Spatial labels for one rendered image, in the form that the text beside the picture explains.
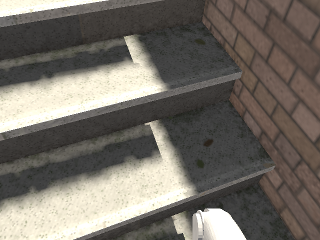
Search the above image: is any robot right thigh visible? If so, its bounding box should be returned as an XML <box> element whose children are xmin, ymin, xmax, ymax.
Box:
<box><xmin>192</xmin><ymin>208</ymin><xmax>247</xmax><ymax>240</ymax></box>

